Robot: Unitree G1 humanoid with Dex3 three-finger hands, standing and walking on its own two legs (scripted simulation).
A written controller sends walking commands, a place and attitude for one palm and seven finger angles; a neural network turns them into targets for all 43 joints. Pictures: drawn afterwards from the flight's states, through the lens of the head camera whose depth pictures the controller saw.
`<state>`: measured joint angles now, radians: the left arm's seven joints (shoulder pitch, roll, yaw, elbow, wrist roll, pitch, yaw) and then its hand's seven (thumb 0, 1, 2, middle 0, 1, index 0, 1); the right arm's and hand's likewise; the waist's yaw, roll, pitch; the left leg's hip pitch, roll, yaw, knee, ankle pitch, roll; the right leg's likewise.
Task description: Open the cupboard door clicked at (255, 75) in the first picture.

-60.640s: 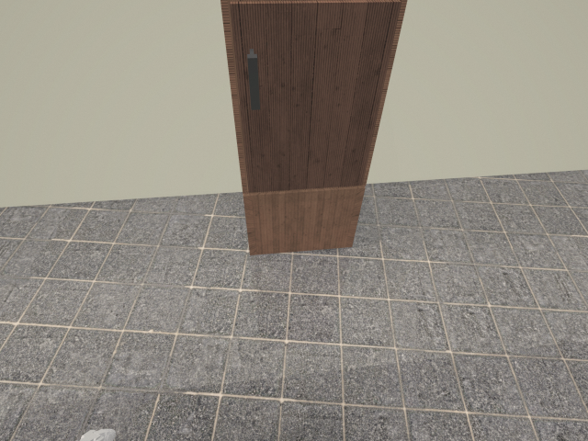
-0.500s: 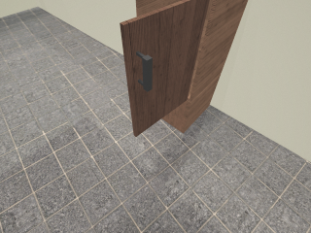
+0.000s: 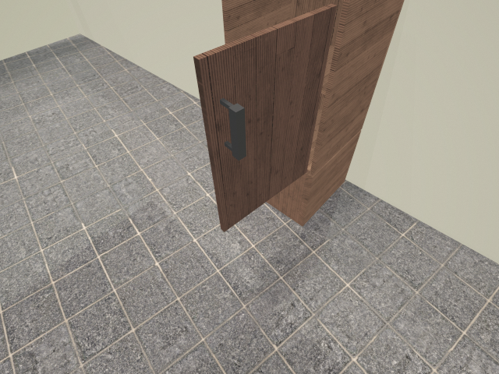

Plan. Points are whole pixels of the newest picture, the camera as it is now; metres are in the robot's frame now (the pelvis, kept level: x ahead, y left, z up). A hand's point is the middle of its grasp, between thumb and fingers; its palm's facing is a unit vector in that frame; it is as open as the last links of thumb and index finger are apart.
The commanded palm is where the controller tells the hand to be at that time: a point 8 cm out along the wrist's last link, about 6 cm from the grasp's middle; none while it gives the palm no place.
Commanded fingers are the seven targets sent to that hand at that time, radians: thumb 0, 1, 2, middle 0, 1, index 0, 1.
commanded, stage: let the arm hang, fingers relaxed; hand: left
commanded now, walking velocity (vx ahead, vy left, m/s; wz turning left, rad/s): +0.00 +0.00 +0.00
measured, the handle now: (232, 129) +0.61 +0.07 +0.04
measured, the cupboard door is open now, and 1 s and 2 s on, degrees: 83 83 83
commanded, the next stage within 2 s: look to check the result in 0.28 s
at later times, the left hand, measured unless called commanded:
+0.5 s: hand out of the picture +0.01 +0.17 -0.17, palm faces +0.03 -0.98 -0.20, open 7.4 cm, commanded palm none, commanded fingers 0.00 0.90 0.90 -0.20 -0.30 -0.20 -0.30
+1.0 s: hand out of the picture +0.05 +0.18 -0.17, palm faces +0.02 -0.97 -0.23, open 7.4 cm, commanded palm none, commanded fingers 0.00 0.90 0.90 -0.20 -0.30 -0.20 -0.30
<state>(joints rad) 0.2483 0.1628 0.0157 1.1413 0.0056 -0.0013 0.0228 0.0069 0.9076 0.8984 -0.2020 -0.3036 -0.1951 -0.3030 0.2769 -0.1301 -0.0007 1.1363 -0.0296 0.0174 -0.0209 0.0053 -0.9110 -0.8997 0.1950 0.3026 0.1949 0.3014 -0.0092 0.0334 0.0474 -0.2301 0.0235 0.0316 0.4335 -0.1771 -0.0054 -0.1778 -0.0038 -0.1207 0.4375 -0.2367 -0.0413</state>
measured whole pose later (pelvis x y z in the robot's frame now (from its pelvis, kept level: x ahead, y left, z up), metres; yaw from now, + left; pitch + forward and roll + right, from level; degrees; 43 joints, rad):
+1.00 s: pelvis +0.02 -0.01 +0.00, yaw +0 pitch -2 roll +0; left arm 0.21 0.18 0.02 1.14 0.01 -0.02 0.02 0.01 0.91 0.90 -0.20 -0.30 -0.20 -0.30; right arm 0.21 -0.19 0.00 1.14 -0.03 0.00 -0.03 0.00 -0.91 -0.90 0.19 0.30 0.19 0.30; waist -0.01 0.02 0.06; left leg -0.16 0.03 0.03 0.37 -0.18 -0.02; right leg -0.10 0.01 -0.12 0.36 -0.23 -0.05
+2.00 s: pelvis +0.03 -0.02 +0.01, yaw -1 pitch -1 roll +0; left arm 0.19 0.22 0.01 1.15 0.00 -0.02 0.01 0.01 0.90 0.90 -0.20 -0.30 -0.20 -0.30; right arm 0.19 -0.22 0.00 1.14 -0.02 0.01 -0.02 0.01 -0.91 -0.90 0.20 0.30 0.20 0.30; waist -0.01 0.02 0.06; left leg -0.13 0.05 0.03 0.34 -0.18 -0.03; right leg -0.08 0.03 -0.12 0.32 -0.23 -0.06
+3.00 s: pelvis +0.04 -0.02 +0.01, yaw -1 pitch -1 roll +0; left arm 0.21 0.22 0.01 1.15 0.00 -0.02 0.01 0.01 0.90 0.90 -0.20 -0.30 -0.20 -0.30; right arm 0.20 -0.22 0.00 1.14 -0.02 0.00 -0.03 0.01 -0.91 -0.90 0.20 0.30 0.20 0.30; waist 0.00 0.02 0.05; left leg -0.12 0.05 0.04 0.33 -0.18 -0.03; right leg -0.07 0.03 -0.11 0.32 -0.23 -0.06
